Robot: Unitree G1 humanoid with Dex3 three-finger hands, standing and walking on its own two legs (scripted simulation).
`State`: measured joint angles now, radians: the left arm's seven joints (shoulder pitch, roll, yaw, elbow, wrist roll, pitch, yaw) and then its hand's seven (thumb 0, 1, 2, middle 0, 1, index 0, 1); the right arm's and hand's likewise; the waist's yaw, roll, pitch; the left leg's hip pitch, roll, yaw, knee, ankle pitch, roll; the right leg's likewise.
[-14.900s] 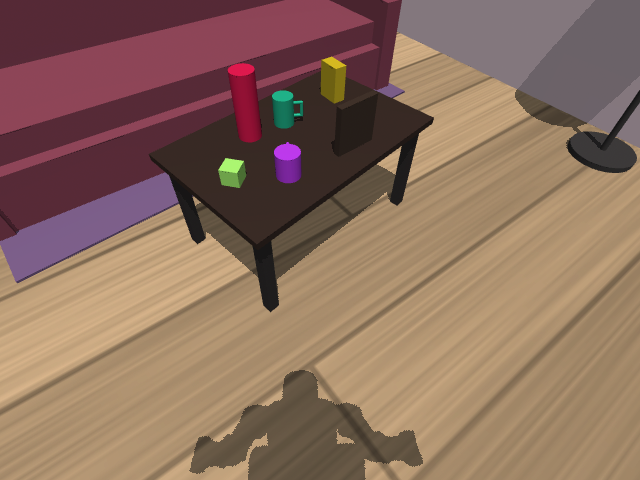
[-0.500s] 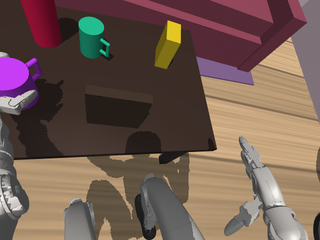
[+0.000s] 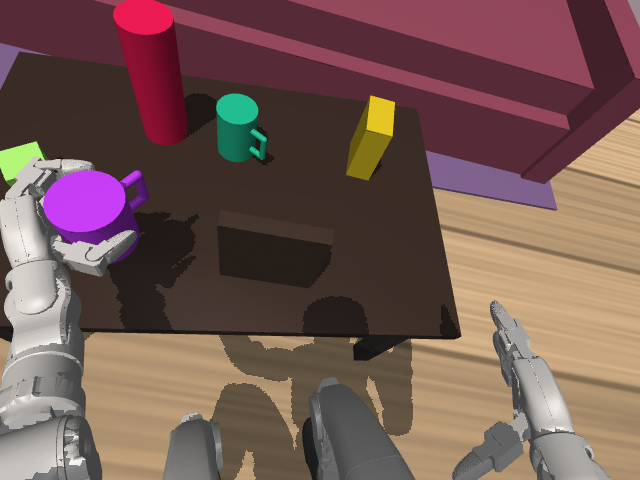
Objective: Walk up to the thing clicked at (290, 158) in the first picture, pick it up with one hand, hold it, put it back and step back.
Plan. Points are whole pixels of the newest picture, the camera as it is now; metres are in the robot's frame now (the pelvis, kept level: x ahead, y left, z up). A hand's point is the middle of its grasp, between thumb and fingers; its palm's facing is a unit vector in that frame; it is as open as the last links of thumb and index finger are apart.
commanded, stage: lift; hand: left
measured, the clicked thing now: (108, 211) +0.47 +0.18 -0.02
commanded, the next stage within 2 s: hold in 0.98 s
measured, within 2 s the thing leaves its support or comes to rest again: neither
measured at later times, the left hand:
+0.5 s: hand (92, 241) +0.39 +0.17 +0.06, palm faces +0.20 -0.98 -0.02, open 11.3 cm
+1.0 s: hand (78, 251) +0.37 +0.18 +0.08, palm faces +0.21 -0.98 -0.03, open 11.3 cm
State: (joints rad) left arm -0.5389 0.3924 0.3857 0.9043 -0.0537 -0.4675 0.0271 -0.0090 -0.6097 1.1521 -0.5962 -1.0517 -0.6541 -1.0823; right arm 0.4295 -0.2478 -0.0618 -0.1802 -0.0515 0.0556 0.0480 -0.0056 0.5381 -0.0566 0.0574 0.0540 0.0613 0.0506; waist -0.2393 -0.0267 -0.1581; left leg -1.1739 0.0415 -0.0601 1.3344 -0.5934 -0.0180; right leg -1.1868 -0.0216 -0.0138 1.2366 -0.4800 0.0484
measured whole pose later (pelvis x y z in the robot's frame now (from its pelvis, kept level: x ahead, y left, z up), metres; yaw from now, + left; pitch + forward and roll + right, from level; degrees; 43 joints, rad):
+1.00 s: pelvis +0.02 +0.00 +0.06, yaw +1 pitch +13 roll -1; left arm -0.15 0.18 0.19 0.44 -0.11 -0.30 0.06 -0.01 -0.61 1.15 -0.60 -1.04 -0.66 -1.07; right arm 0.44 -0.22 -0.09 0.01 -0.02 0.07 -0.02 -0.01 0.54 -0.05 0.05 0.05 0.06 0.05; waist -0.07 -0.02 -0.10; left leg -0.74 0.03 -0.01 1.02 -0.51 -0.02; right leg -0.78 -0.04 0.02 0.98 -0.42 0.05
